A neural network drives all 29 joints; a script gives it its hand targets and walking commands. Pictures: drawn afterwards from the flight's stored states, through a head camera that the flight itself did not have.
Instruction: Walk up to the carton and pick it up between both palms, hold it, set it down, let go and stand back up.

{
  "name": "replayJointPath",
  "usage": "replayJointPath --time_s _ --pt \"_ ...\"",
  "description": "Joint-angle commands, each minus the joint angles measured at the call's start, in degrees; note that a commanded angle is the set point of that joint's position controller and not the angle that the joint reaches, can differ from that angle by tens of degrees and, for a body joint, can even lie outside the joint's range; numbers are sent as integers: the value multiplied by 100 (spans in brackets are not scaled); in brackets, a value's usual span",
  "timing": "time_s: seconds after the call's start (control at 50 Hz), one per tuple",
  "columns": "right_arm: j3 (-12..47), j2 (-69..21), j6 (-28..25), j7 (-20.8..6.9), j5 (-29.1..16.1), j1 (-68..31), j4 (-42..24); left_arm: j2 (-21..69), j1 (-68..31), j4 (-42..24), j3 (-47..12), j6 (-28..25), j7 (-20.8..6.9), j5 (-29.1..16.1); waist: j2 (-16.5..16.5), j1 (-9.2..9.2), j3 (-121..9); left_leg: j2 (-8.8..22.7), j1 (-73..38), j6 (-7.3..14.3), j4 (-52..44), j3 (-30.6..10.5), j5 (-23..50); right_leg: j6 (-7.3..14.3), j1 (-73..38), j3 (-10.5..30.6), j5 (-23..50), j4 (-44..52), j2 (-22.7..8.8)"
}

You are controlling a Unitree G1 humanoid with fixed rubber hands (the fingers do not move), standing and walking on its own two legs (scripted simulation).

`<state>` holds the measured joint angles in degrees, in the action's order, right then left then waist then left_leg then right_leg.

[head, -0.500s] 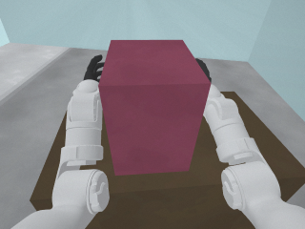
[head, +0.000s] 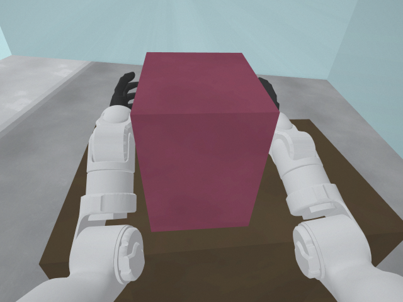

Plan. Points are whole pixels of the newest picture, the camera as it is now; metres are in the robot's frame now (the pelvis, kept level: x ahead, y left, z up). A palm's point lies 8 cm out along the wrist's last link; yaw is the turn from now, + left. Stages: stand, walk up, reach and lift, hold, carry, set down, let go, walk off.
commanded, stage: hold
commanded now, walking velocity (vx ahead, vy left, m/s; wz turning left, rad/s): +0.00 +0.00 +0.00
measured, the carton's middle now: (197, 139) +0.34 +0.00 +0.21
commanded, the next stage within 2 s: set down in 0.42 s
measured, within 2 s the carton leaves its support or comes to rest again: neither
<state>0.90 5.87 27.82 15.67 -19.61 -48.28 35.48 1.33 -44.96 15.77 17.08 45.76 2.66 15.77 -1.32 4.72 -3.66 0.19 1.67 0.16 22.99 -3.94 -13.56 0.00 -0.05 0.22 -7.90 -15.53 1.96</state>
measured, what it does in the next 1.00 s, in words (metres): stands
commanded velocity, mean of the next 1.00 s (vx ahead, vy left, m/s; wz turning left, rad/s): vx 0.00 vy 0.00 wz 0.00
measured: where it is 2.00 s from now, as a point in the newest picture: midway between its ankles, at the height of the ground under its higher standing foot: outside the picture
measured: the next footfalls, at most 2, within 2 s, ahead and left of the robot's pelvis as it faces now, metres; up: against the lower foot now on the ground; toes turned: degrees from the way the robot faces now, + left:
none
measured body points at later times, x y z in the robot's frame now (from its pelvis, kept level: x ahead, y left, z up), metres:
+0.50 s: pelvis +0.00 +0.00 +0.00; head -0.08 +0.03 +0.44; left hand +0.38 +0.14 +0.25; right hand +0.38 -0.14 +0.24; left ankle +0.00 +0.11 -0.75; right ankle +0.02 -0.12 -0.75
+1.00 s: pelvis +0.01 +0.00 +0.00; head -0.04 +0.04 +0.45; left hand +0.40 +0.16 +0.20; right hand +0.40 -0.12 +0.18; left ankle +0.00 +0.11 -0.75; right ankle +0.02 -0.12 -0.75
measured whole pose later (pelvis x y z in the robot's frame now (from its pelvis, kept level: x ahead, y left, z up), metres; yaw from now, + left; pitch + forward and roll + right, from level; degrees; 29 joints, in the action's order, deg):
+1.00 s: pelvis +0.01 +0.00 +0.00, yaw +1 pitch -9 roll -2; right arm -7.8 -1.0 5.0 11.4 -5.3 -41.3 43.3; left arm 1.3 -43.9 25.7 16.1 27.9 0.0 18.8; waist -3.9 2.7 1.9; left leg -0.4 -0.8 0.6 21.8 -4.4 -13.4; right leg -0.3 -3.1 -1.2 -8.2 -14.0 1.1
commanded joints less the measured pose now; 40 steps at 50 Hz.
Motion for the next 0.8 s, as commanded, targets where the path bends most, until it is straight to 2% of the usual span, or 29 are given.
replayJointPath --time_s 0.0,0.14,0.26,0.32,0.34,0.36,0.46,0.52,0.62,0.7,0.78 --pt "1819 -4205 -205 -515 -671 -5207 -2032 3756 -4310 -561 -2593 -429 -847 -884 336 50 -1925 -237 -164 -222 -316 196 1830 -201 -652 -134 1116 62 222" --pt "1828 -4230 -227 -521 -666 -5248 -2059 3759 -4301 -543 -2581 -450 -847 -886 259 32 -1949 -229 -174 -206 -322 194 1861 -208 -663 -137 1152 67 233" --pt "1830 -4189 -212 -514 -671 -5145 -2079 3795 -4324 -684 -2662 -449 -842 -929 343 94 -1985 -226 -249 -265 -283 176 1982 -202 -649 -162 1228 44 245" --pt "1808 -4162 -206 -519 -673 -5159 -2020 3805 -4298 -633 -2650 -418 -830 -893 404 81 -1853 -224 -233 -272 -286 182 1990 -194 -590 -158 1196 61 235" --pt "1830 -4165 -204 -520 -666 -5166 -2020 3766 -4261 -580 -2585 -410 -839 -863 329 45 -1814 -232 -198 -247 -300 193 1938 -208 -613 -151 1158 74 232" --pt "1780 -4137 -202 -521 -652 -5116 -1969 3808 -4261 -590 -2636 -409 -845 -872 375 97 -1815 -216 -204 -268 -327 180 1876 -192 -590 -157 1085 76 240" --pt "1787 -4218 -288 -586 -558 -5317 -2040 3795 -4329 -487 -2583 -472 -915 -947 338 5 -1893 -277 -292 -210 -287 230 1871 -233 -457 -182 1025 95 219" --pt "1567 -4249 -564 -651 -246 -5521 -1921 3759 -4576 -214 -2420 -736 -959 -889 224 -33 -1947 -278 -212 -145 -377 249 1516 -246 -427 -235 780 114 179" --pt "792 -4086 -1331 -890 678 -5291 -926 3563 -4495 726 -1811 -1287 -1146 -438 226 -48 -1535 -232 -122 -41 -664 384 909 -187 -517 -350 326 200 59" --pt "415 -3849 -1931 -1037 1231 -4862 -447 3317 -4003 1173 -1418 -1587 -1343 -109 138 -66 -1195 -227 -134 -20 -740 554 1141 -169 -808 -471 440 245 24" --pt "457 -3698 -2417 -1091 1401 -4801 -583 3341 -3773 1088 -1539 -1752 -1409 -92 161 -71 -1298 -211 -331 -100 -617 622 1781 -147 -1010 -570 722 235 46"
